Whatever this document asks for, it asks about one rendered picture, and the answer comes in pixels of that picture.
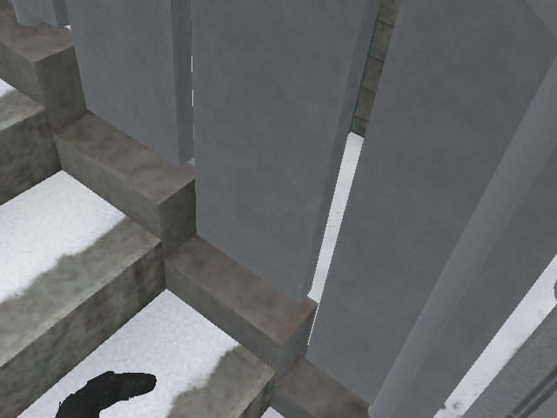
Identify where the robot left hand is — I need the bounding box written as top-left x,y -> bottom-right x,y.
55,371 -> 157,418

